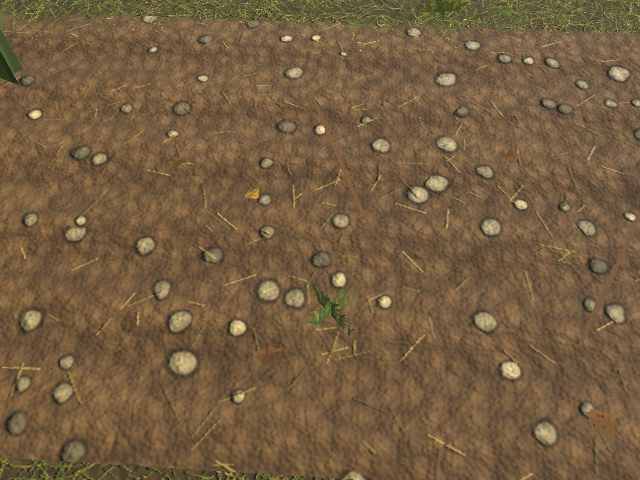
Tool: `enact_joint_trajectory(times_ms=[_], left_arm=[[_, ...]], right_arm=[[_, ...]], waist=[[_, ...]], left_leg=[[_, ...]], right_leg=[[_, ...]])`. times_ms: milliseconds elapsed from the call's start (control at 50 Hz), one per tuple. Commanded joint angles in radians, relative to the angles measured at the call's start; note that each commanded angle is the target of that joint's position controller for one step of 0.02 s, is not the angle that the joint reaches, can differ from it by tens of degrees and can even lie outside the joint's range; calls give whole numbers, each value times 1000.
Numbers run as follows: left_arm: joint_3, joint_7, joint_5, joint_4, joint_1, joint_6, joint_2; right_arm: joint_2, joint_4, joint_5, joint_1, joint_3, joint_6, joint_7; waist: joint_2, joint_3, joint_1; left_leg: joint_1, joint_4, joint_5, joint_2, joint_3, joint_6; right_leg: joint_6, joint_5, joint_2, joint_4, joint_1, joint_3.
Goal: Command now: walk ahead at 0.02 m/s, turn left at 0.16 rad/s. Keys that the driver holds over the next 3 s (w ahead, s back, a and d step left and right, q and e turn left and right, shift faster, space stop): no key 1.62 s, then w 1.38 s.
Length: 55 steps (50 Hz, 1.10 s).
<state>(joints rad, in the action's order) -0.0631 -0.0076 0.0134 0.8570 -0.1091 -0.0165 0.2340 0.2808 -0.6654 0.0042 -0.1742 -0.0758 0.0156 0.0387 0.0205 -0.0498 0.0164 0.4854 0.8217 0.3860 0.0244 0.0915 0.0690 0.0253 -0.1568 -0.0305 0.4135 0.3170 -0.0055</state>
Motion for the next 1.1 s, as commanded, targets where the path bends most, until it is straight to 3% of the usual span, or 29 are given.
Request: enact_joint_trajectory(times_ms=[20,60,80,100,120,140,180,220,380,660,1100], left_arm=[[-20,10,-13,-64,70,-7,146],[-5,5,-23,-53,50,-3,120],[8,-2,-13,-44,18,-8,93],[10,-11,6,-38,-38,-16,88],[17,-10,-3,-32,-66,-16,61],[10,-6,-3,-22,-27,-10,105],[5,2,-5,-5,-22,0,120],[5,4,-5,6,-40,2,123],[4,12,-17,61,-39,14,127],[1,32,-18,147,-25,31,144],[12,46,-13,229,-79,28,114]], right_arm=[[51,19,-3,-109,-8,-4,-7],[61,19,-16,-85,-11,4,-12],[95,43,-30,-57,-14,7,-9],[158,68,-33,-26,-23,13,-3],[121,48,-33,12,-14,11,-10],[75,68,-30,55,-7,4,-20],[74,58,-30,35,-4,-10,-26],[79,46,-21,13,-5,-22,-25],[63,22,-14,15,-6,-27,-32],[68,-89,-9,9,-8,-29,-24],[61,-260,-6,-13,15,-22,-9]], waist=[[-144,221,-61],[-115,182,-69],[-69,172,-54],[57,158,5],[177,171,40],[132,108,13],[92,62,-4],[62,62,-3],[-1,102,-3],[-3,79,4],[-15,21,0]], left_leg=[[-251,-193,-142,-7,-45,-23],[-372,-363,-249,-16,-52,-61],[-443,-387,-353,58,34,-92],[-457,-381,-464,156,128,-144],[-302,-404,-249,163,136,-182],[-249,-411,-132,99,101,-156],[-244,-391,-178,55,63,-119],[-269,-360,-282,49,55,-115],[-325,-314,-509,35,37,-126],[-328,-340,-488,13,3,-111],[-300,-385,-315,-9,-28,-91]], right_leg=[[196,418,236,-67,-82,154],[126,106,186,-57,-15,141],[59,-47,154,-33,47,126],[3,-194,68,37,93,54],[-22,-170,58,22,-40,16],[-39,-113,54,31,-62,12],[-36,-72,54,40,-44,15],[-31,-21,63,40,-49,24],[-37,105,74,67,-123,29],[-35,113,78,50,-170,28],[-41,22,61,9,-139,14]])
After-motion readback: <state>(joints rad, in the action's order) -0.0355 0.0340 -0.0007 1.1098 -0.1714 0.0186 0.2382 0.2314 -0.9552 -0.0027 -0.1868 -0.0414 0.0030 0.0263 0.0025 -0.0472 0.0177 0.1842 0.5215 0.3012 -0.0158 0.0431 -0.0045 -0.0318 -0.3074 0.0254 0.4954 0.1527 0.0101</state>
